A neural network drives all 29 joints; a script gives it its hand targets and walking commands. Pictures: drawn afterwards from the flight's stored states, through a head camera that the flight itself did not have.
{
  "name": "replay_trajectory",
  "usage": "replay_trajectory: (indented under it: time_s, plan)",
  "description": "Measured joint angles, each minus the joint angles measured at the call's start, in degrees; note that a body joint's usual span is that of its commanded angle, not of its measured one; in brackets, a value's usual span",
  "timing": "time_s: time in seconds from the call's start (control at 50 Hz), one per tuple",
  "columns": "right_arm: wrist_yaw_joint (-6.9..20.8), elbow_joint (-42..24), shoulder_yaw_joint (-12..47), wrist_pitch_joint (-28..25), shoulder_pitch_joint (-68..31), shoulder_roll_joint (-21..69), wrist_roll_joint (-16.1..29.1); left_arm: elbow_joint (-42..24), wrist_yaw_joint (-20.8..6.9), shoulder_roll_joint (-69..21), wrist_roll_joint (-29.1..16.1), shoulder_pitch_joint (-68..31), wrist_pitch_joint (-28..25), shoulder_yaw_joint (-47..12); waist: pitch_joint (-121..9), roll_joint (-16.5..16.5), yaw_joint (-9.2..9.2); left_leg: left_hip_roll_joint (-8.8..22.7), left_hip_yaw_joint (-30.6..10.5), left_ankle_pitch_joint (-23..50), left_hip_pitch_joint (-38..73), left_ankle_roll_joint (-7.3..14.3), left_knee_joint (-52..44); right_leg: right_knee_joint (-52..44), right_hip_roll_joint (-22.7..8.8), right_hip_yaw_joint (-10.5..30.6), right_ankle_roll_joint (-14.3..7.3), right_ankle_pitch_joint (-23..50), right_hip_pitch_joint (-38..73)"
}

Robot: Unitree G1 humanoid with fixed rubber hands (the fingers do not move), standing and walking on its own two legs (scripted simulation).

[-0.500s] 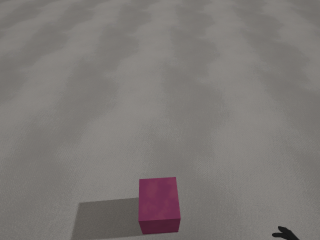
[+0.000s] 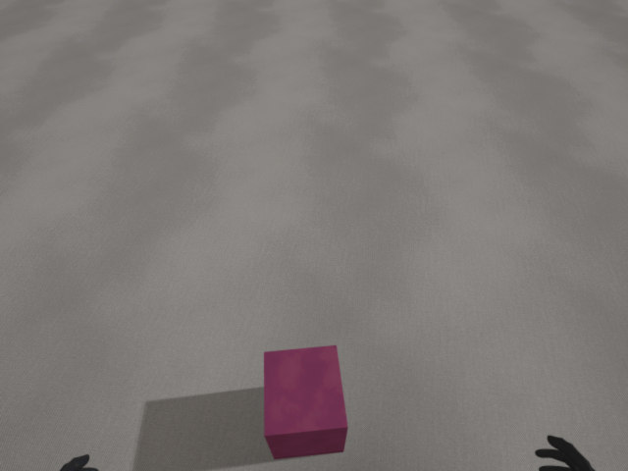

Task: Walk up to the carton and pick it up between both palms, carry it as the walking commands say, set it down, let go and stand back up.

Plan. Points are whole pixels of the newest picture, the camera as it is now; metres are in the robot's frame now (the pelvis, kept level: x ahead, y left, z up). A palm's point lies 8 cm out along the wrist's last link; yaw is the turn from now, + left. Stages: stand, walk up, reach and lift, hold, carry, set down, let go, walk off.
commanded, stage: walk up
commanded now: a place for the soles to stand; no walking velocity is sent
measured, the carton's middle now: (304, 403) +0.42 +0.03 -0.64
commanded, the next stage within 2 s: reach and lift in 1.26 s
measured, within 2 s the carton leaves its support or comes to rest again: neither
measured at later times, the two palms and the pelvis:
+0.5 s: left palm out of the picture +0.10 +0.34 -0.09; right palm out of the picture +0.07 -0.32 -0.11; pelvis -0.01 +0.01 -0.01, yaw -3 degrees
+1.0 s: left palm out of the picture +0.13 +0.33 -0.07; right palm out of the picture +0.09 -0.32 -0.09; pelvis -0.01 +0.01 +0.01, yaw -1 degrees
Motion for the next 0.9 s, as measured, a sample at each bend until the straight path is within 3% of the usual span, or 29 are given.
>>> replay_trajectory:
  time_s: [0.18, 0.24, 0.28, 0.38, 0.44, 0.5, 0.9]
  plan:
    - [0.24, -2.29, -1.22, 0.57, -0.05, -0.91, -0.46, -2.42, 0.71, 1.74, 0.08, 1.33, 0.56, 0.63, 1.15, -0.61, 0.58, -0.84, 0.74, -1.75, -3.03, 1.69, 4.13, 5.06, -0.92, 0.71, 0.24, -1.11, -3.90]
    - [0.01, -3.31, -1.27, 0.06, 0.41, -0.85, -0.70, -2.81, 0.47, 1.87, -0.04, 2.26, 1.09, 0.92, 1.80, -0.06, 0.86, 0.20, 1.42, -2.37, -2.86, 2.26, 5.18, 13.87, -1.11, -2.98, -0.87, -10.13, -6.65]
    - [-0.23, -3.84, -1.08, -0.35, 0.97, -0.73, -0.80, -3.06, -0.08, 1.71, -0.30, 3.10, 1.01, 1.14, 2.28, 0.32, 0.88, 0.94, 1.70, -2.54, -2.44, 2.04, 5.41, 14.51, -1.78, -5.46, -1.17, -12.30, -6.38]
    - [0.02, -4.82, -0.33, 0.16, 2.48, -0.39, -0.34, -2.47, -0.69, 1.12, 0.64, 5.21, 0.00, 1.99, 2.08, 0.71, 1.09, 2.18, 1.34, -5.11, -3.44, 0.58, 9.30, 4.59, -2.06, -7.31, -0.61, 0.50, -2.33]
    - [0.02, -4.14, -0.18, 0.82, 2.94, 0.09, 0.24, -2.27, -0.31, 0.39, 0.78, 5.41, -0.39, 1.45, 1.75, 0.65, 1.24, -1.04, -2.95, -7.88, -3.81, 0.29, 9.40, 5.71, -2.26, -6.86, -0.66, -1.78, -2.68]
    - [0.07, -3.15, -0.06, 0.09, 4.19, 0.43, -0.20, -2.38, -0.15, 0.02, 0.37, 4.26, 0.15, 1.23, 1.32, 0.26, 1.32, -2.60, -3.90, -0.88, -2.62, 1.64, 5.67, 5.06, -2.77, -6.60, -0.07, -1.92, -2.33]
    - [0.13, 0.44, 1.53, -1.08, 2.38, 0.55, -0.37, 1.81, -1.21, -1.32, 0.11, -3.24, 0.43, 0.47, -1.31, -0.31, 0.64, -3.93, -5.47, 3.90, 2.36, 1.37, -6.40, -6.93, -3.10, -8.29, -0.05, 3.97, 3.32]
